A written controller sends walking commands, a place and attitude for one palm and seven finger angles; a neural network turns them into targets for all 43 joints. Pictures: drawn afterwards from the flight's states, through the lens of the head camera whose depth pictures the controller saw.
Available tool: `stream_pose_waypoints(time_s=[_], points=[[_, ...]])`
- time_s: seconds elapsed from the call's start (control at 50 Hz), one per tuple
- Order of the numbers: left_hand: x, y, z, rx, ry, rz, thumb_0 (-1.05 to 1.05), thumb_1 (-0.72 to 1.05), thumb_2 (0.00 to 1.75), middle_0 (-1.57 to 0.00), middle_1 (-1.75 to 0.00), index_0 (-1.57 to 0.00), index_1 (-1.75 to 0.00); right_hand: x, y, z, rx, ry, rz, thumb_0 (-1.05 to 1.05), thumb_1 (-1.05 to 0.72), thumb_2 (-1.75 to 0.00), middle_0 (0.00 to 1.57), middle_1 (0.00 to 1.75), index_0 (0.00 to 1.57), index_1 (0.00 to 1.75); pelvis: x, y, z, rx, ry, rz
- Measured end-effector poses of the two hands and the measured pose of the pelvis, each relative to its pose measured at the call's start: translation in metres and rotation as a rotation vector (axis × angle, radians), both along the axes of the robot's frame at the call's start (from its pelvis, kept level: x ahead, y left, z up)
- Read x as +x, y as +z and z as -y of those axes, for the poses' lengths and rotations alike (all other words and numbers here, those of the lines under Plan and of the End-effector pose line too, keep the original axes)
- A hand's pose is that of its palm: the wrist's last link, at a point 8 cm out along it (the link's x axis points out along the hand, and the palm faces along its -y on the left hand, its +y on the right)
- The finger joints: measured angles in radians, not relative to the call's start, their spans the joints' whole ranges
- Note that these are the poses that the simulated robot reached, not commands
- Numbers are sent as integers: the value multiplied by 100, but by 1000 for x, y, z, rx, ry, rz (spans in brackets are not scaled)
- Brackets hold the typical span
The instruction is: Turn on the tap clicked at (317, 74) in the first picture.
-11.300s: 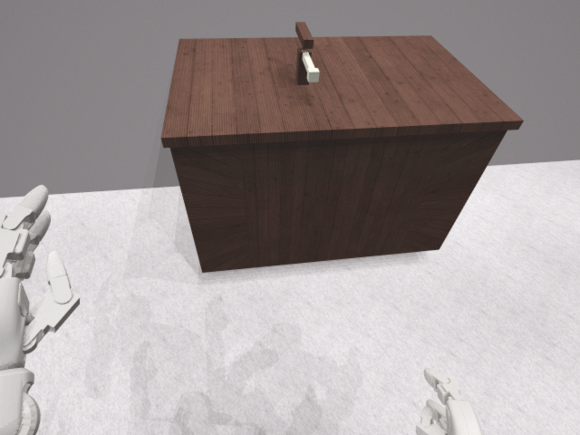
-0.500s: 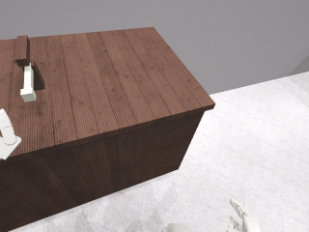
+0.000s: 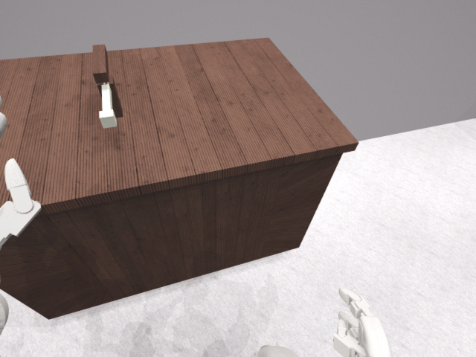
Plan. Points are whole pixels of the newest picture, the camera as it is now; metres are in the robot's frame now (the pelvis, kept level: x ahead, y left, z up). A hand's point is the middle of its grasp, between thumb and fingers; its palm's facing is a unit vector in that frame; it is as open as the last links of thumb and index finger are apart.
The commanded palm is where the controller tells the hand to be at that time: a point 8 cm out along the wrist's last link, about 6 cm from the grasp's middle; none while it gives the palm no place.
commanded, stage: come to a stop and stand still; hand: left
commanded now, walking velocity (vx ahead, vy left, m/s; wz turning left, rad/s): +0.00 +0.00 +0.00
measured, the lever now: (108, 118) +0.56 +0.30 +0.07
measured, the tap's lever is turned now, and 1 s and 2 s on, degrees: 0 0 0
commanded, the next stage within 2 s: look again from close up in 0.88 s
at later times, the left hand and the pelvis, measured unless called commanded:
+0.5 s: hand out of the picture +0.13 +0.31 +0.24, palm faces +0.45 -0.82 -0.36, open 7.4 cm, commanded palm +0.07 +0.35 +0.20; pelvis -0.08 +0.06 +0.02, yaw +3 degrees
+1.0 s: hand out of the picture +0.14 +0.32 +0.20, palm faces +0.43 -0.79 -0.44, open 7.4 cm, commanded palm +0.08 +0.35 +0.20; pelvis -0.08 +0.07 +0.02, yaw +0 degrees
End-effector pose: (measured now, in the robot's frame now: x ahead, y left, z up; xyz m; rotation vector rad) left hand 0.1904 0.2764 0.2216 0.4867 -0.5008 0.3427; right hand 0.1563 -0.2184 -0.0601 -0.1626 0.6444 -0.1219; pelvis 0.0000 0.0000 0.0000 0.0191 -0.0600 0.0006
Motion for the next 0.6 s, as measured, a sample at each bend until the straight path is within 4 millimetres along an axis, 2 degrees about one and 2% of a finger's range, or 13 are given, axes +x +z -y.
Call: stream_pose_waypoints(time_s=[0.04, 0.1, 0.14, 0.22, 0.26, 0.3, 0.36, 0.46, 0.5, 0.54, 0.6], points=[[-6, 13, 1, 63, -12, 15, 1, 89, 90, -21, -30, -21, -30, -6, -9, -5, 38, 13, -4, 1, -90, -89, 20, 30, 20, 30, -5, -3, -4, -17, 19, -10], [-21, 11, -6, 112, -19, -40, 1, 89, 90, -21, -30, -21, -30, -20, -25, -7, 67, 2, -49, 1, -90, -89, 20, 30, 20, 30, -18, -7, -10, -79, 45, 7], [-34, -2, -17, 99, -2, -121, 1, 89, 90, -21, -30, -21, -30, -34, -29, -8, 70, -7, -105, 1, -90, -89, 20, 30, 20, 30, -26, -6, -13, -71, 43, 9], [-65, -43, -44, -8, 72, -297, 0, 89, 90, -21, -30, -22, -31, -65, -24, -7, 15, -22, -193, 1, -90, -89, 20, 30, 20, 30, -39, 0, -20, -42, 16, -17], [-77, -58, -52, -67, 94, -323, 1, 89, 90, -21, -30, -22, -31, -77, -19, -8, -41, -8, -221, 1, -90, -89, 20, 30, 20, 30, -45, 1, -25, -36, 23, -29], [-86, -64, -56, -115, 91, -287, 1, 89, 90, -21, -30, -22, -31, -84, -14, -10, -104, 15, -230, 1, -90, -89, 20, 30, 20, 30, -52, 0, -33, -40, 37, -35], [-92, -53, -60, -145, 67, -179, 2, 89, 90, -21, -30, -22, -31, -89, -5, -19, -155, 23, -202, 1, -90, -89, 20, 30, 20, 30, -65, 1, -44, 2, 22, -5], [-96, 5, -68, -42, 34, -18, 2, 89, 90, -21, -30, -22, -31, -88, 12, -51, -67, 33, -82, 1, -90, -89, 20, 30, 20, 30, -76, 16, -58, -38, 46, 6], [-100, 21, -72, 2, 32, 9, 1, 89, 90, -21, -30, -22, -31, -87, 14, -62, -21, 35, -55, 1, -90, -89, 20, 30, 20, 30, -78, 20, -62, -48, 43, -9], [-102, 24, -78, 27, 48, -25, 1, 89, 90, -21, -30, -21, -30, -87, 13, -71, 23, 26, -37, 1, -90, -89, 20, 30, 20, 30, -79, 22, -66, -49, 25, -27], [-104, 6, -87, 22, 93, -153, 1, 89, 90, -21, -30, -21, -30, -89, 6, -78, 69, 17, -37, 1, -90, -89, 20, 30, 20, 30, -82, 22, -68, -36, 3, -49]])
